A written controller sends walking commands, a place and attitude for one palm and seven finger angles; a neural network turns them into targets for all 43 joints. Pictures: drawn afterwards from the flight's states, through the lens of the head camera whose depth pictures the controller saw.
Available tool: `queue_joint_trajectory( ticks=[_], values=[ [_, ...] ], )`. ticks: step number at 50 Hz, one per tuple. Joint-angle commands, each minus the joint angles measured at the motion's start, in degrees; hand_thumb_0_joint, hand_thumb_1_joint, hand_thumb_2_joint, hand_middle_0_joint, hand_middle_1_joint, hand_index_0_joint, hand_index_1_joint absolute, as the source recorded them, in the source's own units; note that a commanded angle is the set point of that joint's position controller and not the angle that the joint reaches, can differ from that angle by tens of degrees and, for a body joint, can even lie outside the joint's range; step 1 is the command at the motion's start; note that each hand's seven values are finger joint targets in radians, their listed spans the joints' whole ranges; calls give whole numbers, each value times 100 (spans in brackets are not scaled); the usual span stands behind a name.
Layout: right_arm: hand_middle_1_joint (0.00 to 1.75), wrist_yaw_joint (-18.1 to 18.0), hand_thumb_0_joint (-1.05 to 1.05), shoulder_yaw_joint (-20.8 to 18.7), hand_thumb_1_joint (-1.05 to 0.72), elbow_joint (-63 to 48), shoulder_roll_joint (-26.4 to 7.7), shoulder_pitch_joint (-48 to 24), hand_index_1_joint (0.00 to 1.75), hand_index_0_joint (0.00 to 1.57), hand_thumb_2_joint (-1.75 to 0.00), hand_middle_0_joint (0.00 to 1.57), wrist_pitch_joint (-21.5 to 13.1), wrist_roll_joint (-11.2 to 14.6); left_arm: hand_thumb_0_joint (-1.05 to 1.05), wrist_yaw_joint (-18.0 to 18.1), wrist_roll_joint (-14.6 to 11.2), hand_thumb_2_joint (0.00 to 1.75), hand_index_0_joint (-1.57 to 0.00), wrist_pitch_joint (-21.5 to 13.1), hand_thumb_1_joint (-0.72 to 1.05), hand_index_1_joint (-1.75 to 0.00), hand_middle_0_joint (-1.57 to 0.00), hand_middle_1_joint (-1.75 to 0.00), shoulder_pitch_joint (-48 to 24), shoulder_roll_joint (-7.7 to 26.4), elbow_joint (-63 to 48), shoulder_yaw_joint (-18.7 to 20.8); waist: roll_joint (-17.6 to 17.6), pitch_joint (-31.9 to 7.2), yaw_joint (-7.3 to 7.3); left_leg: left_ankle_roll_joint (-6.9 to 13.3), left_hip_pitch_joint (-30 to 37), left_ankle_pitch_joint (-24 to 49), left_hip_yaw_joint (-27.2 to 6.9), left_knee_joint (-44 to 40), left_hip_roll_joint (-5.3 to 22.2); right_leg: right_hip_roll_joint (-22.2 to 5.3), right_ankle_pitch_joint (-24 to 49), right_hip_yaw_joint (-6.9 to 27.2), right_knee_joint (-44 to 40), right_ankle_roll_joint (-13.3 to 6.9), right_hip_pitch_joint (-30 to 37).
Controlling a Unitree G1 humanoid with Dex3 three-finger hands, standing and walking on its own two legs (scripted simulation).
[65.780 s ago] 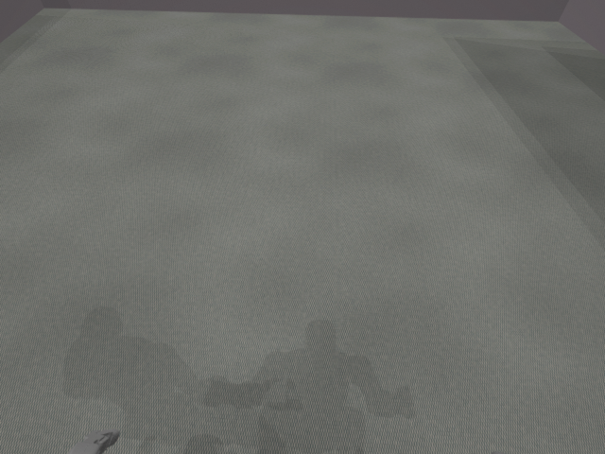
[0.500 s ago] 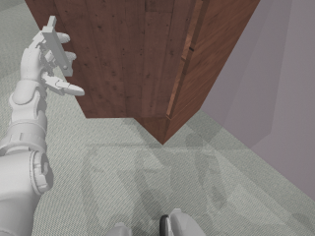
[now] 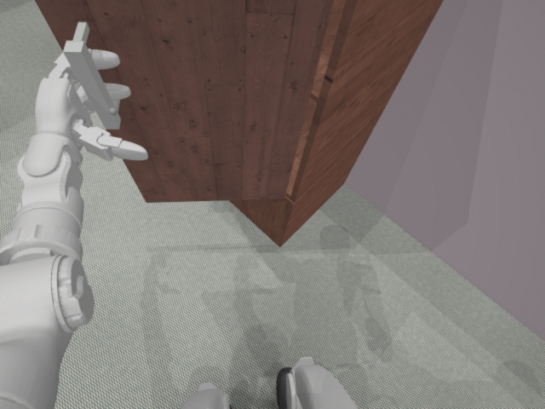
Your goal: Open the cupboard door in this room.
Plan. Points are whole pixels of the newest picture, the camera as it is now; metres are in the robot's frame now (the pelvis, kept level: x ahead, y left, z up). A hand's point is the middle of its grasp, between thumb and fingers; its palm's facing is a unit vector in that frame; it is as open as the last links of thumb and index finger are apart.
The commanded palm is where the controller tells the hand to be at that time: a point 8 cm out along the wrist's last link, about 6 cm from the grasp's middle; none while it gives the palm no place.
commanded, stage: close the thumb around the handle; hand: left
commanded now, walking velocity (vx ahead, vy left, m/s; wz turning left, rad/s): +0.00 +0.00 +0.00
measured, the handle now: (98, 80) +0.57 +0.20 +0.09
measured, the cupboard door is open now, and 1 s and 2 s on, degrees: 48 48 96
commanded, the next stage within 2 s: pull the door open along its arc in 0.76 s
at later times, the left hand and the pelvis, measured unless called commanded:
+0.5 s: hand (109, 113) +0.51 +0.18 +0.09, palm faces -0.03 -1.00 -0.02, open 8.7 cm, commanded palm +0.48 +0.22 +0.09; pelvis +0.00 +0.00 +0.00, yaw +0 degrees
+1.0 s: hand (110, 114) +0.51 +0.18 +0.09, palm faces -0.02 -1.00 -0.02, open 5.8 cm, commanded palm +0.47 +0.22 +0.09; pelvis +0.00 -0.01 +0.00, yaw +0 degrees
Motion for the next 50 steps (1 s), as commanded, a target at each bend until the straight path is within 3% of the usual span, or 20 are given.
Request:
queue_joint_trajectory(
  ticks=[1, 2, 5, 7, 10, 11, 12, 15, 18, 20, 21, 23, 28, 32, 41, 42, 43, 44, 47, 50],
  values=[
    [30, -113, 0, -359, -90, -243, -1045, 980, 30, 20, -90, 20, -56, -9, 0, 11, -142, 30, -30, -238, -50, -120, -30, -120, -2580, 1356, -927, 258, 304, -2407, -136, -157, 1071, 2485, -533, -664, 17, 172, 1629, 274, -251, -41, 1776],
    [30, -126, 0, -353, -90, -223, -1060, 971, 30, 20, -90, 20, -41, -6, 0, 37, -82, 30, -30, -200, -50, -120, -30, -120, -2615, 1696, -882, 475, 402, -2415, -76, -153, 943, 2344, -493, -674, 3, 155, 1600, 320, -252, -36, 1861],
    [30, -114, 0, -349, -90, -316, -1007, 957, 30, 20, -90, 20, -56, -19, 0, 62, 52, 35, -31, -273, -39, -121, -31, -121, -2549, 1689, -1219, 382, 654, -2705, 11, -164, 1110, 2590, -484, -650, -10, 143, 1783, 338, -188, -56, 1973],
    [30, -90, 0, -370, -90, -316, -990, 978, 30, 20, -90, 20, -66, -50, 0, 56, 21, 40, -32, -446, -28, -122, -32, -122, -2618, 1657, -1590, 383, 1013, -3121, 51, -278, 1625, 3257, -568, -576, 39, 159, 2000, 291, -112, -71, 1866],
    [30, -65, 0, -385, -90, -275, -988, 945, 30, 20, -90, 20, -36, -23, 0, -27, -132, 47, -33, -382, -11, -124, -33, -124, -2429, 1207, -1307, 134, 670, -2802, -61, -274, 1614, 3222, -559, -578, 80, 196, 1936, 253, -191, -35, 1729],
    [30, -84, 0, -398, -90, -307, -1008, 966, 30, 20, -90, 20, -35, -17, 0, -45, -187, 49, -33, -380, -5, -125, -33, -125, -2403, 1273, -1366, 225, 528, -2825, -53, -245, 1590, 3295, -575, -586, 80, 200, 2013, 237, -186, -47, 1832],
    [30, -79, 0, -403, -90, -298, -1006, 945, 30, 20, -90, 20, -21, -1, 0, -80, -198, 52, -34, -324, 0, -125, -34, -125, -2330, 1238, -1340, 198, 733, -2878, -14, -264, 1629, 3293, -540, -614, 73, 191, 2026, 262, -210, -36, 1841],
    [30, -84, 0, -392, -90, -259, -1002, 930, 30, 20, -90, 20, -4, 1, 0, -80, -172, 59, -35, -199, 17, -127, -35, -127, -2395, 1085, -1225, 40, 519, -2491, -80, -231, 1424, 2952, -544, -672, 65, 190, 1831, 236, -255, -33, 1721],
    [30, -73, 0, -401, -90, -262, -978, 935, 30, 20, -90, 20, -5, -16, 0, -23, -143, 66, -36, -290, 34, -129, -36, -129, -2377, 1116, -1417, 79, 736, -2705, -5, -290, 1665, 3304, -568, -633, 71, 189, 1938, 228, -211, -52, 1687],
    [30, -71, 0, -399, -90, -265, -977, 926, 30, 20, -90, 20, -16, -22, 0, 27, -173, 71, -37, -345, 45, -130, -37, -130, -2393, 1282, -1430, 246, 469, -2676, -8, -244, 1441, 3100, -525, -638, 51, 195, 2019, 265, -216, -44, 1915],
    [30, -87, 0, -398, -90, -301, -982, 919, 30, 20, -90, 20, -17, -19, 0, 47, -181, 73, -37, -407, 51, -131, -37, -131, -2337, 1438, -1515, 378, 574, -2716, 62, -246, 1443, 3238, -543, -629, 43, 187, 2108, 269, -178, -73, 1989],
    [30, -65, 0, -389, -90, -278, -929, 870, 30, 20, -90, 20, -23, -9, 0, 29, -128, 78, -38, -408, 62, -132, -38, -132, -2304, 1064, -1394, 72, 699, -2616, 18, -273, 1510, 3204, -532, -646, 45, 173, 2017, 258, -189, -55, 1828],
    [30, -63, 0, -401, -90, -250, -946, 847, 30, 20, -90, 20, -26, -5, 0, 34, -85, 90, -40, -388, 90, -135, -40, -135, -2368, 973, -1332, -49, 703, -2572, -24, -288, 1580, 3099, -564, -644, 49, 171, 1820, 246, -207, -44, 1661],
    [30, -87, 0, -402, -90, -209, -978, 859, 30, 20, -90, 20, -47, -13, 0, 43, -76, 90, -40, -414, 90, -135, -40, -135, -2528, 1112, -1298, 32, 546, -2587, -52, -272, 1504, 2912, -596, -643, 40, 163, 1730, 254, -206, -45, 1674],
    [30, -99, 0, -383, -90, -182, -979, 890, 30, 20, -90, 20, -107, -31, 0, 68, -9, 90, -40, -400, 90, -135, -40, -135, -2850, 988, -1243, -145, 665, -2553, -182, -214, 1427, 2624, -601, -629, 0, 153, 1586, 268, -219, -55, 1570],
    [30, -102, 0, -387, -90, -153, -997, 903, 30, 20, -90, 20, -103, -38, 0, 72, 20, 90, -40, -403, 90, -135, -40, -135, -2780, 1187, -1223, 0, 702, -2708, -109, -241, 1438, 2652, -617, -618, 7, 141, 1587, 275, -198, -50, 1610],
    [30, -99, 0, -374, -90, -153, -981, 892, 30, 20, -90, 20, -103, -33, 0, 59, 29, 90, -40, -389, 90, -135, -40, -135, -2780, 1071, -1201, -119, 714, -2668, -143, -240, 1447, 2671, -609, -617, 8, 148, 1605, 273, -199, -49, 1581],
    [30, -111, 0, -373, -90, -159, -1023, 936, 30, 20, -90, 20, -92, -32, 0, 61, 26, 90, -40, -368, 90, -135, -40, -135, -2574, 1469, -1098, 241, 535, -2704, -27, -213, 1277, 2638, -583, -615, 3, 145, 1666, 300, -199, -57, 1785],
    [30, -103, 0, -360, -90, -286, -973, 841, 30, 20, -90, 20, -82, -2, 0, -56, -29, 90, -40, -364, 90, -135, -40, -135, -2172, 1297, -1209, 129, 667, -2757, 62, -201, 1259, 2699, -494, -655, -22, 142, 1822, 316, -204, -57, 1958],
    [30, -94, 0, -367, -90, -429, -981, 732, 30, 20, -90, 20, -63, 29, 0, -162, -179, 90, -40, -318, 90, -135, -40, -135, -1696, 1266, -1392, 198, 448, -2679, 190, -150, 1047, 2392, -393, -762, -35, 146, 1817, 350, -269, -61, 2301]
  ],
)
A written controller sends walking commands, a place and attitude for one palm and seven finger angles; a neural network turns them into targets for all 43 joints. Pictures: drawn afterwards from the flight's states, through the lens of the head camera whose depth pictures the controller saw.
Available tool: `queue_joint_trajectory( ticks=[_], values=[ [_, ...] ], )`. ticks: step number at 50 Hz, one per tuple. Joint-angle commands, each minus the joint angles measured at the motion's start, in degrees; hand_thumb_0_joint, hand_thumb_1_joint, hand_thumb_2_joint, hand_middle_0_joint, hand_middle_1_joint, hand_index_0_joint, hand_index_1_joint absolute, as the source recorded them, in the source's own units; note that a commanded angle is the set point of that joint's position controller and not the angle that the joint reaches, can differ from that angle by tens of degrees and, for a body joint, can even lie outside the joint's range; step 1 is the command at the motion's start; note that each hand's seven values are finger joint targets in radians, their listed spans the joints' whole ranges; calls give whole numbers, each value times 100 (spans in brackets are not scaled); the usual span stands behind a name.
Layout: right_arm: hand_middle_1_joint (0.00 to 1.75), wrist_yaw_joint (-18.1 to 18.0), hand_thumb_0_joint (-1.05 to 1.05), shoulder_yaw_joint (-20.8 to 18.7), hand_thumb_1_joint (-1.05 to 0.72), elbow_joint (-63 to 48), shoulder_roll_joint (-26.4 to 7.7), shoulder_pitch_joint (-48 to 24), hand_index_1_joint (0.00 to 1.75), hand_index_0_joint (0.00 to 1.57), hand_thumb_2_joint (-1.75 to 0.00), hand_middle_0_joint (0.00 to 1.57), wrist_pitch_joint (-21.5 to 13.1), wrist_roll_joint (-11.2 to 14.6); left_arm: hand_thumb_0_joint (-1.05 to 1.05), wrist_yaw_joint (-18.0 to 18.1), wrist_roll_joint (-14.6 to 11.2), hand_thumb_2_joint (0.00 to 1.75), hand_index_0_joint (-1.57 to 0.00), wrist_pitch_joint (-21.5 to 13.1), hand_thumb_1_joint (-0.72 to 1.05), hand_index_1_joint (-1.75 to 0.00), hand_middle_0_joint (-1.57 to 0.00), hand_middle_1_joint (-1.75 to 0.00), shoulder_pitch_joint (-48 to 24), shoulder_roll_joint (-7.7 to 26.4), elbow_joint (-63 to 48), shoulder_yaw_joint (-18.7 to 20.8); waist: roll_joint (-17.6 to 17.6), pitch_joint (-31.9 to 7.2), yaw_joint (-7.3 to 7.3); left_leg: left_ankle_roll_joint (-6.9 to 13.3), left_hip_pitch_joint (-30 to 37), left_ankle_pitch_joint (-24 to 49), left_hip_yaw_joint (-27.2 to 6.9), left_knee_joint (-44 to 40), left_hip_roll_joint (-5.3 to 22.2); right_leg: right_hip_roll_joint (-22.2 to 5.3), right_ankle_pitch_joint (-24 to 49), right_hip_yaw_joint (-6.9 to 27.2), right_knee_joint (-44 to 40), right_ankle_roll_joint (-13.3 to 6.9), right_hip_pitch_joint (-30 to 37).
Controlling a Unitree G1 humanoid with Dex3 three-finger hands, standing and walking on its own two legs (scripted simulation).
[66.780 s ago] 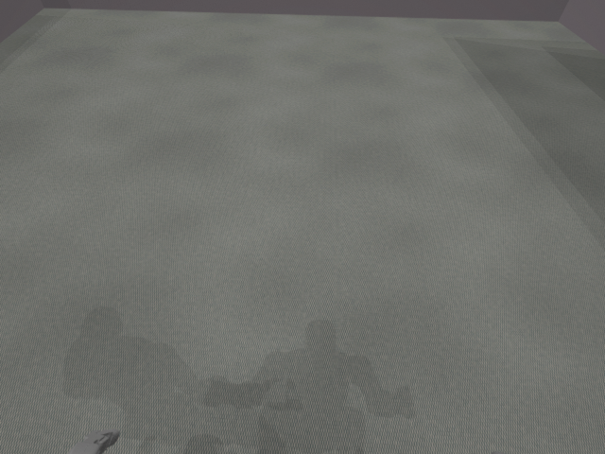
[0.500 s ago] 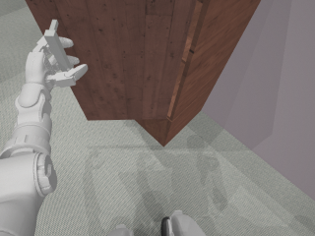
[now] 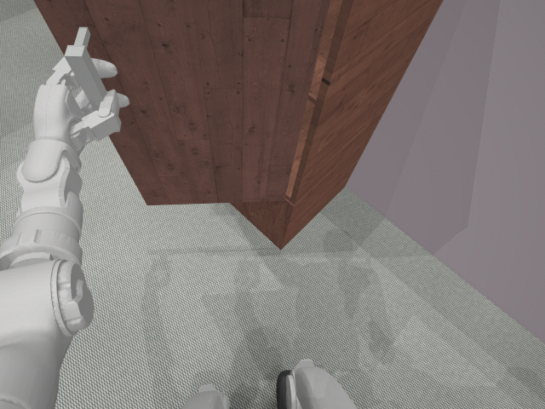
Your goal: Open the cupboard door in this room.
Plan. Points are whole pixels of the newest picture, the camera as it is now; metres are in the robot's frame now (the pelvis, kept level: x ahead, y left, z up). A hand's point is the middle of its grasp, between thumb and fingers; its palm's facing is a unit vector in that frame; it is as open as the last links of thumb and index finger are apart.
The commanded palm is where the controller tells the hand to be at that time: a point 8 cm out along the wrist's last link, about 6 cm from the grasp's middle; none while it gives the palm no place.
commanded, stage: pull the door open along its arc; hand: left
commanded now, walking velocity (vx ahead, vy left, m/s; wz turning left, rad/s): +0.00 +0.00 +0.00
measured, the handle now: (99, 83) +0.57 +0.21 +0.09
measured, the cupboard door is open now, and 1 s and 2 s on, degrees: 48 96 97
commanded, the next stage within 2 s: open thumb and fingers to let go in 0.98 s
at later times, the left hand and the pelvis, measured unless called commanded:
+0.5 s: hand (138, 190) +0.39 +0.14 +0.09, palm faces +0.16 -0.98 +0.10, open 6.2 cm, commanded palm +0.34 +0.19 +0.09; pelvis +0.01 +0.00 +0.02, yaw -1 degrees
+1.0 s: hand (224, 256) +0.30 +0.04 +0.10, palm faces +0.29 -0.96 -0.02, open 6.0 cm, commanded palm +0.24 +0.07 +0.09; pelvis +0.02 -0.03 +0.02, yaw +2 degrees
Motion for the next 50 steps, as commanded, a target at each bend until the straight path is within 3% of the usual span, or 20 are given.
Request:
queue_joint_trajectory(
  ticks=[1, 3, 8, 10, 12, 15, 16, 17, 18, 21, 23, 26, 30, 31, 35, 36, 38, 43, 47, 50],
  values=[
    [30, -93, 0, -369, -90, -498, -986, 784, 30, 20, -90, 20, -80, 11, 0, -211, -186, 90, -40, -363, 90, -135, -40, -135, -1717, 1326, -1531, 206, 520, -2844, 223, -105, 1089, 2570, -373, -726, -52, 135, 1985, 349, -243, -41, 2404],
    [30, -73, 0, -394, -90, -544, -958, 749, 30, 20, -90, 20, -57, 37, 0, -241, -234, 90, -40, -344, 90, -135, -40, -135, -1347, 1284, -1755, 210, 530, -2953, 320, -129, 1199, 2838, -347, -745, -23, 139, 2205, 359, -253, -24, 2517],
    [30, -25, 0, -432, -90, -803, -892, 478, 30, 20, -90, 20, -51, 123, 0, -287, -541, 90, -40, -203, 90, -135, -40, -135, -19, 822, -2392, 107, 119, -2656, 541, -85, 990, 2797, -198, -959, -28, 122, 2440, 371, -377, -23, 2979],
    [30, -7, 0, -448, -90, -903, -855, 316, 30, 20, -90, 20, -74, 165, 0, -263, -627, 90, -40, -131, 90, -135, -40, -135, 486, 585, -2747, -14, 75, -2500, 630, -86, 942, 2679, -137, -1057, -42, 101, 2424, 379, -438, -24, 3100],
    [30, 16, 0, -450, -90, -990, -811, 170, 30, 20, -90, 20, -122, 197, 0, -207, -712, 90, -40, -89, 90, -135, -40, -135, 979, 402, -3203, -84, 316, -2378, 744, -114, 1100, 2917, -118, -1128, -31, 76, 2486, 366, -461, -39, 3089],
    [30, 53, 0, -471, -90, -1087, -762, -3, 30, 20, -90, 20, -186, 220, 0, -91, -780, 90, -40, -2, 90, -135, -40, -135, 1746, 66, -3844, -249, 47, -2232, 814, -142, 1223, 3086, -130, -1213, -5, 68, 2540, 315, -493, -30, 3156],
    [30, 75, 0, -489, -90, -1162, -596, -235, 30, 20, -90, 20, -270, 197, 0, 679, -1084, 90, -40, -13, 90, -135, -40, -135, 1781, -20, -4410, 439, 7, -2155, 1193, -215, 1146, 3095, -163, -1234, -53, 108, 2417, 202, -560, -29, 3090],
    [30, 143, 0, -469, -90, -1141, -552, -278, 30, 20, -90, 20, -340, 156, 0, 1070, -972, 90, -40, 40, 90, -135, -40, -135, 2211, -640, -4517, -46, 117, -2103, 1080, -279, 1301, 3044, -129, -1300, -58, 105, 2278, 156, -573, -8, 3022],
    [30, 186, 0, -475, -90, -1123, -533, -322, 30, 20, -90, 20, -390, 181, 0, 1327, -954, 90, -40, 76, 90, -135, -40, -135, 2637, -1014, -4608, -216, -62, -1809, 1052, -340, 1331, 3078, -165, -1347, -25, 103, 2150, 66, -625, -5, 2850],
    [30, 211, 0, -503, -90, -1078, -516, -505, 30, 20, -90, 20, -441, 105, 0, 2078, -652, 90, -40, 64, 90, -135, -40, -135, 2770, -1193, -5317, -348, -125, -1874, 1046, -335, 1448, 2911, -138, -1332, -42, 64, 2067, 97, -598, -15, 2939],
    [30, 233, 0, -480, -90, -1083, -383, -658, 30, 20, -90, 20, -475, 40, 0, 2568, -398, 90, -40, 81, 90, -135, -40, -135, 2963, -1661, -5685, -704, 23, -1869, 1082, -374, 1602, 2941, -137, -1377, -39, 19, 2038, 92, -586, -27, 2957],
    [30, 207, 0, -473, -90, -1059, -314, -818, 30, 20, -90, 20, -457, -79, 0, 3255, 59, 90, -40, 165, 90, -135, -40, -135, 3025, -2015, -6024, -1111, -340, -1736, 1028, -353, 1619, 2778, -188, -1402, -19, -27, 1932, 101, -635, -38, 2991],
    [30, 163, 0, -415, -90, -1064, -180, -1157, 30, 20, -90, 20, -371, -184, 0, 4067, 670, 90, -40, 442, 90, -135, -40, -135, 3099, -2591, -6282, -1717, -184, -1599, 1043, -316, 1664, 2337, -187, -1518, -59, -114, 1587, 148, -736, -51, 3016],
    [30, 138, 0, -417, -90, -1055, -162, -1175, 30, 20, -90, 20, -359, -207, 0, 4217, 780, 90, -40, 505, 90, -135, -40, -135, 3143, -2739, -6345, -1908, -408, -1596, 988, -283, 1698, 2242, -214, -1513, -52, -108, 1510, 158, -800, -42, 3051],
    [30, 70, 0, -406, -90, -1070, -88, -1339, 30, 20, -90, 20, -295, -238, 0, 4353, 975, 90, -40, 706, 90, -135, -40, -135, 3524, -3231, -6771, -2587, -322, -1683, 949, -273, 1901, 2318, -168, -1516, -54, -145, 1743, 201, -863, -65, 3277],
    [30, 55, 0, -406, -90, -1076, -72, -1336, 30, 20, -90, 20, -281, -243, 0, 4332, 981, 90, -40, 759, 90, -135, -40, -135, 3772, -3419, -6742, -2765, -530, -1632, 939, -267, 1903, 2330, -193, -1528, -48, -133, 1785, 187, -904, -67, 3341],
    [30, 46, 0, -395, -90, -1136, -36, -1456, 30, 20, -90, 20, -280, -237, 0, 4297, 975, 90, -40, 800, 90, -135, -40, -135, 4125, -3627, -7103, -3039, -393, -1599, 962, -261, 1996, 2345, -174, -1539, -47, -148, 1837, 183, -915, -75, 3407],
    [30, 54, 0, -374, -90, -1271, 55, -1647, 30, 20, -90, 20, -336, -235, 0, 4383, 1034, 90, -40, 899, 90, -135, -40, -135, 4994, -3982, -7737, -3565, -500, -1320, 982, -235, 2026, 2274, -205, -1533, -56, -178, 1902, 189, -988, -80, 3512],
    [30, 75, 0, -354, -90, -1288, 93, -1789, 30, 20, -90, 20, -366, -256, 0, 4615, 1259, 90, -40, 1040, 90, -135, -40, -135, 5347, -4093, -7905, -3830, -561, -1077, 960, -212, 1921, 2001, -249, -1451, -91, -211, 1648, 270, -1053, -83, 3393],
    [30, 121, 0, -328, -90, -1320, 162, -1942, 30, 20, -90, 20, -413, -219, 0, 4676, 1180, 90, -40, 1170, 90, -135, -40, -135, 5784, -4363, -8081, -4043, -480, -1054, 1013, -223, 1949, 1892, -245, -1402, -135, -228, 1542, 302, -1134, -89, 3447]
  ],
)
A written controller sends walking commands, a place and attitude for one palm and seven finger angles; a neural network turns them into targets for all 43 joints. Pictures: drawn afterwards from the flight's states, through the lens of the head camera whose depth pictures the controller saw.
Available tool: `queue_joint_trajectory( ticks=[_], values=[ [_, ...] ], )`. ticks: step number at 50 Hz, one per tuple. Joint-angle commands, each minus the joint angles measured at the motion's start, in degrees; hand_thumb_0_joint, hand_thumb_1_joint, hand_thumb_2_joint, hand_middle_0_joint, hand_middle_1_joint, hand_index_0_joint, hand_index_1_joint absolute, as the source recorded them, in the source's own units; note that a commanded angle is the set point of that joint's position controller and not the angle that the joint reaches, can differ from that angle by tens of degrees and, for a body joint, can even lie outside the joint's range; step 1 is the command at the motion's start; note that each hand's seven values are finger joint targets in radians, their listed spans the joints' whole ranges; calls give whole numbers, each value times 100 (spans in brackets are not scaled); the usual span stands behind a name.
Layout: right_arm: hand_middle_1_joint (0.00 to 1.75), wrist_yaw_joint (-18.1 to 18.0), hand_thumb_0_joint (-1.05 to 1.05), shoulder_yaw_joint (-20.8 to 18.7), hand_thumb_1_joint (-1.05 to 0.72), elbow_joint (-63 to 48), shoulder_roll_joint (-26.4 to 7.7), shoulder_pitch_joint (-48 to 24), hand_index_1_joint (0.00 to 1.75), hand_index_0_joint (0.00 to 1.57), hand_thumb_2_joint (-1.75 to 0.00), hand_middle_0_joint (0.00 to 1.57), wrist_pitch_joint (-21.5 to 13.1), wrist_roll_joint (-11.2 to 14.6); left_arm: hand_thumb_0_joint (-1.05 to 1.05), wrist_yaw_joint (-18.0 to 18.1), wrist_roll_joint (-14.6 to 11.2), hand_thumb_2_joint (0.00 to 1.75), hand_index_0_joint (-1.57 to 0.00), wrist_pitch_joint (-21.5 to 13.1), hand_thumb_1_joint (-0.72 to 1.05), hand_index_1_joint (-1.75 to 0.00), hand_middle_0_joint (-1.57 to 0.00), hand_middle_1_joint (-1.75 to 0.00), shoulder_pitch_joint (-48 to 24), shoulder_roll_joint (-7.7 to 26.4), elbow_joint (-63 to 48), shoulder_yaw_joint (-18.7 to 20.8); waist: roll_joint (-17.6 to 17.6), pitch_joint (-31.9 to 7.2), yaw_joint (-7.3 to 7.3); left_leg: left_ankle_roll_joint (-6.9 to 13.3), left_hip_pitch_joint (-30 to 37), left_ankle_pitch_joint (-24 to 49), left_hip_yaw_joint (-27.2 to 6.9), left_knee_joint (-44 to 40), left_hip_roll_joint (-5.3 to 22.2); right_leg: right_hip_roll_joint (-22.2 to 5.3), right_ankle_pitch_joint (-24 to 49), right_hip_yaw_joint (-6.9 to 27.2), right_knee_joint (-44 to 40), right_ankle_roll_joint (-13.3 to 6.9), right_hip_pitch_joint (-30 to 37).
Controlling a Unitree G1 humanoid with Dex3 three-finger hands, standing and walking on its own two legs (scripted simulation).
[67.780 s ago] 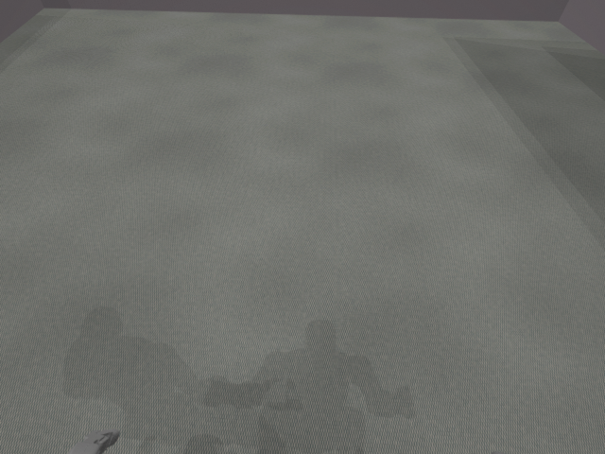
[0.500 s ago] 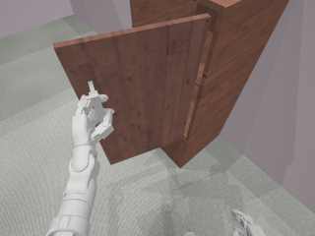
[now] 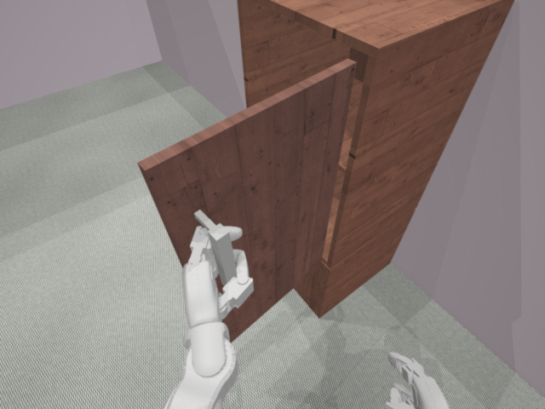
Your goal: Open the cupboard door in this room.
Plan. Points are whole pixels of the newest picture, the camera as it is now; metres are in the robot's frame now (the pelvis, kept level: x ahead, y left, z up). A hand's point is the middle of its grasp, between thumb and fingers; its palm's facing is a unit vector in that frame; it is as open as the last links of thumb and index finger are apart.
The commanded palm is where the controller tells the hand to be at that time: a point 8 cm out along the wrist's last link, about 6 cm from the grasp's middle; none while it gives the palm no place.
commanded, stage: open thumb and fingers to let go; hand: left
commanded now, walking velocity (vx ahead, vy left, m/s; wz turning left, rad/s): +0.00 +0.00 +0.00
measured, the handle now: (216, 251) +0.33 +0.10 +0.07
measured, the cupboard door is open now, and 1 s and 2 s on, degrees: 96 97 99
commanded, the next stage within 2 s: slide the hand sideways off the handle in 0.90 s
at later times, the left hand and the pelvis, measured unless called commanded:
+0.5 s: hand (248, 279) +0.28 +0.05 +0.07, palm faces +0.32 -0.95 -0.02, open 10.6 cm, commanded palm +0.24 +0.09 +0.06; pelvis -0.03 -0.01 +0.00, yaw +2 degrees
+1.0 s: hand (247, 277) +0.29 +0.05 +0.07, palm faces +0.28 -0.96 -0.03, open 14.7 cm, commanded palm +0.25 +0.09 +0.06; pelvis -0.04 +0.01 -0.01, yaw +1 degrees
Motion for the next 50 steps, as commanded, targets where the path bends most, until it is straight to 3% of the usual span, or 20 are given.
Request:
queue_joint_trajectory(
  ticks=[1, 3, 4, 5, 7, 9, 15, 18, 21, 24, 26, 30, 31, 33, 35, 40, 41, 44, 47, 50],
  values=[
    [30, -28, 0, -138, -90, -932, -402, -798, 30, 20, -90, 20, -335, 25, 0, 189, 76, 90, -40, -183, 90, -135, -40, -135, -490, -948, -1485, -234, -596, -1016, 81, 18, -229, 1639, -105, -371, -97, -213, 1681, 440, -664, 118, 1428],
    [30, -83, 0, -110, -90, -849, -410, -885, 30, 20, -90, 20, -320, 12, 0, 289, 65, 90, -40, -158, 90, -135, -40, -135, -1041, -755, -1382, -38, -528, -891, 40, 24, -289, 1337, -116, -336, -150, -264, 1179, 558, -785, 151, 1267],
    [30, -132, 0, -85, -90, -757, -417, -901, 30, 20, -90, 20, -321, -2, 0, 371, 87, 90, -40, -169, 90, -135, -40, -135, -1611, -541, -1232, 154, -586, -778, -48, 41, -342, 1218, -141, -295, -166, -296, 978, 627, -842, 174, 1130],
    [30, -150, 0, -82, -90, -740, -390, -930, 30, 20, -90, 20, -332, -29, 0, 399, 77, 87, -40, -152, 83, -134, -40, -134, -1538, -577, -1073, 207, -573, -732, 40, 42, -383, 1125, -130, -292, -184, -314, 781, 683, -906, 190, 1119],
    [30, -181, 0, -82, -90, -722, -382, -960, 30, 20, -90, 20, -341, -46, 0, 395, 50, 81, -38, -164, 69, -133, -38, -133, -1511, -470, -958, 332, -714, -869, 77, 47, -412, 1084, -123, -262, -207, -369, 716, 814, -995, 225, 1236],
    [30, -208, 0, -85, -90, -673, -376, -932, 30, 20, -90, 20, -359, -50, 0, 346, 41, 75, -38, -226, 55, -131, -38, -131, -1716, -496, -901, 299, -845, -956, 27, 48, -445, 1058, -147, -244, -209, -417, 783, 914, -1013, 268, 1300],
    [30, -229, 0, -114, -90, -628, -389, -847, 30, 20, -90, 20, -388, -64, 0, 123, 72, 57, -35, -415, 13, -127, -35, -127, -1908, -482, -747, 250, -772, -1170, 3, 55, -564, 1023, -151, -216, -189, -483, 926, 1010, -920, 309, 1393],
    [30, -240, 0, -121, -90, -624, -396, -861, 30, 20, -90, 20, -394, -38, 0, 57, 57, 48, -33, -461, -8, -124, -33, -124, -2040, -517, -656, 208, -787, -1138, -43, 60, -579, 960, -155, -211, -183, -480, 753, 998, -929, 299, 1317],
    [30, -262, 0, -111, -90, -599, -414, -897, 30, 20, -90, 20, -408, -20, 0, 68, 47, 39, -32, -468, -29, -122, -32, -122, -2364, -414, -491, 295, -784, -945, -47, 68, -615, 746, -167, -239, -187, -458, 118, 986, -1041, 255, 1116],
    [30, -273, 0, -119, -90, -599, -405, -928, 30, 20, -90, 20, -444, -23, 0, 147, 44, 30, -30, -484, -50, -120, -30, -120, -2625, -462, -373, 314, -782, -1026, -35, 76, -623, 672, -158, -242, -190, -454, -177, 996, -1056, 242, 1056],
    [30, -261, 0, -123, -90, -593, -415, -909, 30, 20, -90, 20, -446, -15, 0, 194, 57, 30, -30, -454, -50, -120, -30, -120, -2583, -522, -194, 306, -813, -1039, 0, 66, -627, 694, -171, -282, -184, -406, -179, 886, -998, 217, 1026],
    [30, -243, 0, -135, -90, -591, -420, -849, 30, 20, -90, 20, -458, -32, 0, 305, 38, 30, -27, -448, -50, -100, -27, -100, -2611, -555, -84, 380, -853, -1184, 48, 71, -608, 838, -125, -315, -179, -353, 117, 759, -859, 210, 1090],
    [30, -232, 0, -131, -90, -583, -435, -865, 30, 20, -90, 20, -450, -23, 0, 327, 80, 30, -26, -443, -50, -95, -26, -95, -2630, -542, -64, 376, -684, -1205, 72, 57, -584, 865, -131, -341, -177, -335, 118, 717, -824, 179, 1060],
    [30, -198, 0, -143, -90, -596, -435, -821, 30, 20, -90, 20, -465, -29, 0, 375, 122, 30, -24, -454, -50, -85, -24, -85, -2686, -686, -96, 240, -558, -1153, 40, 56, -498, 939, -120, -362, -148, -284, 233, 589, -719, 147, 935],
    [30, -168, 0, -138, -90, -607, -442, -791, 30, 20, -90, 20, -479, -30, 0, 400, 131, 30, -22, -460, -50, -75, -22, -75, -2738, -850, -58, 89, -675, -1127, 7, 57, -496, 928, -140, -375, -135, -250, 206, 503, -668, 141, 864],
    [30, -159, 0, -141, -90, -574, -457, -805, 30, 20, -90, 20, -492, -35, 0, 503, 151, 30, -18, -438, -50, -50, -18, -50, -3000, -781, 17, 162, -678, -1084, -8, 59, -497, 884, -145, -366, -122, -219, 91, 473, -647, 131, 740],
    [30, -162, 0, -143, -90, -584, -468, -833, 30, 20, -90, 20, -482, -28, 0, 504, 141, 30, -18, -426, -50, -45, -18, -45, -2887, -753, 35, 195, -754, -1122, 49, 54, -522, 879, -159, -383, -126, -207, 61, 465, -653, 124, 784],
    [30, -156, 0, -120, -90, -573, -451, -861, 30, 20, -90, 20, -464, -13, 0, 524, 143, 30, -15, -394, -50, -30, -15, -30, -3048, -855, 56, 113, -595, -1024, 5, 48, -506, 827, -152, -404, -124, -200, 17, 431, -620, 114, 685],
    [30, -149, 0, -110, -90, -530, -456, -887, 30, 20, -90, 20, -455, -10, 0, 551, 168, 30, -15, -367, -50, -30, -15, -30, -3267, -948, 148, 37, -604, -922, -50, 39, -500, 767, -204, -421, -115, -192, -68, 384, -583, 110, 555],
    [30, -150, 0, -115, -90, -520, -440, -889, 30, 20, -90, 20, -443, -14, 0, 581, 145, 30, -15, -333, -50, -30, -15, -30, -3293, -950, 220, 76, -645, -1040, -8, 32, -495, 810, -210, -406, -116, -173, 12, 348, -517, 105, 574]
  ],
)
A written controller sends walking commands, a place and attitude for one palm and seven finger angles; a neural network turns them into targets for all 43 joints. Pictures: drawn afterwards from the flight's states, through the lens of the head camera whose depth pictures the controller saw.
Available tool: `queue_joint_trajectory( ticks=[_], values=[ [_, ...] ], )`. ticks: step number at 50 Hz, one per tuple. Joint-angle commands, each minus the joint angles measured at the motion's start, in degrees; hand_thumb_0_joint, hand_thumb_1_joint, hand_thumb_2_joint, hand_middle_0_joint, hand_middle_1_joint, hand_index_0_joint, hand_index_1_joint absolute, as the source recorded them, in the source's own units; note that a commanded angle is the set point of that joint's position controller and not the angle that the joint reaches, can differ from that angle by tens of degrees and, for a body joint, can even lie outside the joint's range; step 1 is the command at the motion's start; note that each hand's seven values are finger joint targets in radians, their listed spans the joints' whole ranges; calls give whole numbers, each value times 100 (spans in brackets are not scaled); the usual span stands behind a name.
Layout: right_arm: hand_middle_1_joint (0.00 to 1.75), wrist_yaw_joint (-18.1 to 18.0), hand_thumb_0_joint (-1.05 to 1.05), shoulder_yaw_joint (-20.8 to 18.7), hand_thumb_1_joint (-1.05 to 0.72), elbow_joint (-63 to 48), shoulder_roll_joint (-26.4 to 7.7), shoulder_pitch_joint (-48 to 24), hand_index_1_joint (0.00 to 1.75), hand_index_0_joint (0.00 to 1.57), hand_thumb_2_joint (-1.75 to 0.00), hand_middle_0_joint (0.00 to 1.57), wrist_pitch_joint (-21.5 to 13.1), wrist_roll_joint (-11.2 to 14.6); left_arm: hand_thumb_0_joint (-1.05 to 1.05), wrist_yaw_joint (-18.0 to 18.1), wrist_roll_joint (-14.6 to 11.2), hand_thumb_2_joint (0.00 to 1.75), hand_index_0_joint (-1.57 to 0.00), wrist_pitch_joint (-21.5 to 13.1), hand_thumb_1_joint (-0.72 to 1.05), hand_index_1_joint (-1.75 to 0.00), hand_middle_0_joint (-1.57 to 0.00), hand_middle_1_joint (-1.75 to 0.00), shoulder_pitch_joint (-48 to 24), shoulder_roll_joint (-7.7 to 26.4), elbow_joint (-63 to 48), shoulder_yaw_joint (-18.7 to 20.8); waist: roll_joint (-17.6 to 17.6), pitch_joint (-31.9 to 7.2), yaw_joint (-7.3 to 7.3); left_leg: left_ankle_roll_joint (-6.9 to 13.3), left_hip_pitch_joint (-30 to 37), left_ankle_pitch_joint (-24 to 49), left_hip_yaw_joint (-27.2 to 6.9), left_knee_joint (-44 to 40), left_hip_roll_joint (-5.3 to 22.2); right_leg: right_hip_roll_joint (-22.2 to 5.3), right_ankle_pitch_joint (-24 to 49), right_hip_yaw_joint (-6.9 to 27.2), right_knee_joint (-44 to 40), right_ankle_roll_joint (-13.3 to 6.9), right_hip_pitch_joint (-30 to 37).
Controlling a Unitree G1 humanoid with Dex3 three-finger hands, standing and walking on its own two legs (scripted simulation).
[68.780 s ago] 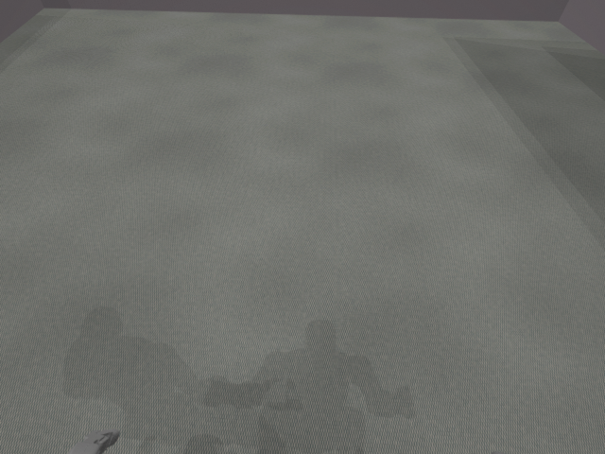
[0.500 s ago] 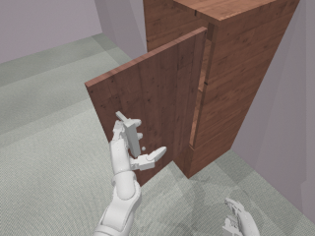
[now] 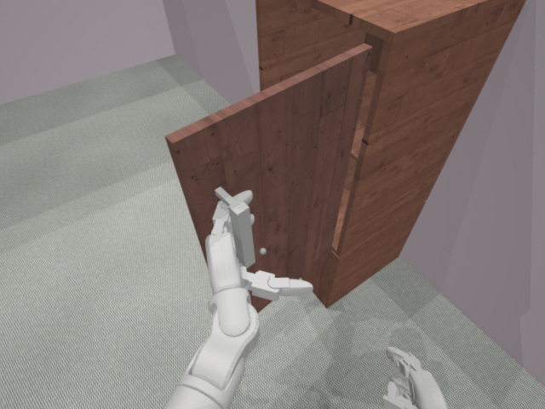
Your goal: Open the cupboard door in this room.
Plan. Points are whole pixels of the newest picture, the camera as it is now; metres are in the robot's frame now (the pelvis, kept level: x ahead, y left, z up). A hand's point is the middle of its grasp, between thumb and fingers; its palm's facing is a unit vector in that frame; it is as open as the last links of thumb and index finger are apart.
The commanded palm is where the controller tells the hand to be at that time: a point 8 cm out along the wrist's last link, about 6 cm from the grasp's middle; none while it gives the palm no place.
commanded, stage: slide the hand sideways off the handle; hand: left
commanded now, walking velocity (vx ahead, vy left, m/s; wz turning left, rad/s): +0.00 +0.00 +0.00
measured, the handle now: (235, 229) +0.36 +0.08 +0.08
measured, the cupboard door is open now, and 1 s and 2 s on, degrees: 97 99 99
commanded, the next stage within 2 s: draw the hand back to the body in 1.20 s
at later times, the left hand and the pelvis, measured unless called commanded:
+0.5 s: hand (258, 280) +0.28 +0.04 +0.07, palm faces -0.16 -0.99 -0.01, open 16.2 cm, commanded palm +0.25 +0.11 +0.07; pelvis +0.01 +0.01 +0.00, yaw -2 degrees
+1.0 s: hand (213, 315) +0.23 +0.09 +0.07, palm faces -0.08 -1.00 -0.01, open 16.2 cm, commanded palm +0.20 +0.15 +0.07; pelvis +0.03 +0.00 -0.01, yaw +0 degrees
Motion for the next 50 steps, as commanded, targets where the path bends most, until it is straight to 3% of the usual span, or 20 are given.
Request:
queue_joint_trajectory(
  ticks=[1, 2, 3, 4, 5, 6, 9, 11, 13, 16, 18, 21, 22, 26, 30, 33, 36, 41, 45, 50],
  values=[
    [30, -72, 0, -156, -90, -675, -639, -159, 30, 20, -90, 20, -270, 9, 0, -1115, 726, 30, -15, -512, -50, -30, -15, -30, -1873, -191, -1072, -1146, -974, -700, -642, 58, -46, 702, -238, -663, 30, -49, 373, 463, -712, 53, 746],
    [30, -131, 0, -189, -90, -888, -646, -103, 30, 20, -90, 20, -314, 64, 0, -1778, 525, 30, -15, -777, -50, -30, -15, -30, -2219, 259, -1562, -697, -698, -1292, -444, 89, -11, 776, -205, -628, -9, -82, 591, 507, -616, 38, 1009],
    [30, -202, 0, -180, -90, -925, -644, -92, 30, 20, -90, 20, -313, 87, 0, -2175, 449, 30, -15, -912, -50, -30, -15, -30, -2204, 582, -1600, -517, -575, -1511, -349, 93, 23, 855, -206, -634, -29, -91, 748, 548, -538, 14, 1235],
    [30, -244, 0, -167, -90, -979, -623, -151, 30, 20, -90, 20, -334, 122, 0, -2531, 351, 30, -15, -979, -50, -30, -15, -30, -2138, 568, -1631, -569, -457, -1576, -338, 92, 70, 792, -194, -627, -30, -95, 707, 575, -550, 25, 1253],
    [30, -270, 0, -126, -90, -1025, -621, -116, 30, 20, -90, 20, -393, 178, 0, -2931, 199, 30, -15, -990, -50, -30, -15, -30, -2141, 464, -1556, -711, -376, -1354, -417, 90, 119, 687, -226, -671, -23, -79, 586, 533, -586, 19, 1113],
    [30, -277, 0, -87, -90, -1080, -659, -85, 30, 20, -90, 20, -445, 252, 0, -3330, -71, 30, -15, -948, -50, -30, -15, -30, -2216, 380, -1547, -807, -149, -1282, -452, 76, 204, 575, -269, -739, -30, -62, 430, 511, -613, -10, 1042],
    [30, -339, 0, -7, -90, -1226, -658, -280, 30, 20, -90, 20, -605, 428, 0, -3647, -1005, 30, -15, -647, -50, -30, -15, -30, -1872, 205, -1365, -340, -358, -898, -334, 5, 105, 130, -365, -970, -14, 25, -234, 368, -810, 42, 971],
    [30, -316, 0, 23, -90, -1243, -689, -341, 30, 20, -90, 20, -702, 453, 0, -3474, -1265, 30, -15, -494, -50, -30, -15, -30, -1725, 220, -1291, 2, -674, -764, -203, -39, -38, -47, -433, -1108, -17, 36, -534, 305, -850, 59, 993],
    [30, -240, 0, -19, -90, -1308, -688, -281, 30, 20, -90, 20, -766, 411, 0, -3195, -1239, 30, -15, -512, -50, -30, -15, -30, -1230, 247, -1511, 210, -823, -939, -29, -68, 30, 260, -417, -1164, 17, 41, -268, 229, -733, 66, 1126],
    [30, -78, 0, -72, -90, -1411, -686, -161, 30, 20, -90, 20, -782, 313, 0, -2831, -850, 30, -15, -663, -50, -30, -15, -30, -504, 468, -1949, 286, -579, -1160, 139, -94, 146, 872, -308, -1073, 41, 22, 303, 237, -554, 29, 1212],
    [30, 7, 0, -99, -90, -1491, -671, -103, 30, 20, -90, 20, -741, 273, 0, -2732, -538, 30, -15, -763, -50, -30, -15, -30, -158, 526, -2202, 167, -617, -1071, 97, -82, 102, 1020, -246, -986, 88, 15, 491, 270, -481, 27, 1151],
    [30, 30, 0, -119, -90, -1563, -693, -104, 30, 20, -90, 20, -668, 266, 0, -2705, -343, 30, -15, -796, -50, -30, -15, -30, 123, 792, -2495, 256, -611, -984, 97, -54, -63, 868, -207, -935, 85, 8, 392, 357, -508, 14, 1199],
    [30, 27, 0, -108, -90, -1614, -668, -137, 30, 20, -90, 20, -662, 266, 0, -2735, -327, 30, -15, -779, -50, -30, -15, -30, 194, 737, -2644, 172, -472, -942, 73, -35, -49, 833, -168, -923, 82, -3, 403, 383, -536, 22, 1189],
    [30, -78, 0, -80, -90, -1684, -673, -165, 30, 20, -90, 20, -608, 300, 0, -2889, -451, 30, -15, -605, -50, -30, -15, -30, 571, 1036, -3009, 420, -520, -895, 65, 2, -154, 638, -145, -888, 45, 11, 248, 456, -649, 41, 1294],
    [30, -144, 0, -65, -90, -1742, -637, -110, 30, 20, -90, 20, -666, 322, 0, -3085, -732, 30, -15, -537, -50, -30, -15, -30, 1340, 1067, -3448, 599, -432, -1016, 87, -19, -119, 911, -109, -817, 27, 23, 678, 443, -603, 70, 1478],
    [30, -143, 0, -64, -90, -1778, -636, -34, 30, 20, -90, 20, -739, 323, 0, -3178, -802, 30, -15, -531, -50, -30, -15, -30, 1814, 1000, -3646, 546, -434, -888, 59, -35, -135, 1105, -151, -746, 34, 37, 931, 382, -500, 77, 1397],
    [30, -155, 0, -80, -90, -1786, -677, 19, 30, 20, -90, 20, -772, 302, 0, -3240, -781, 30, -15, -538, -50, -30, -15, -30, 2190, 1208, -3762, 724, -522, -819, 49, -16, -212, 1187, -149, -642, 24, 42, 1080, 421, -462, 91, 1353],
    [30, -139, 0, -119, -90, -1879, -685, 154, 30, 20, -90, 20, -833, 292, 0, -3445, -765, 30, -15, -647, -50, -30, -15, -30, 2838, 1408, -4241, 829, -270, -1058, 36, -18, -199, 1561, -143, -431, 13, 35, 1589, 439, -236, 88, 1380],
    [30, -130, 0, -145, -90, -1968, -697, 217, 30, 20, -90, 20, -914, 311, 0, -3666, -906, 30, -15, -784, -50, -30, -15, -30, 3414, 1465, -4653, 884, -284, -1135, 24, -24, -274, 1714, -166, -283, 13, 38, 1852, 427, -90, 116, 1375],
    [30, -160, 0, -167, -90, -2025, -752, 249, 30, 20, -90, 20, -1011, 320, 0, -3920, -1056, 30, -15, -903, -50, -30, -15, -30, 3780, 1612, -4800, 996, -535, -845, -68, -12, -633, 1329, -211, -89, 1, 27, 1500, 509, -85, 168, 1152]
  ],
)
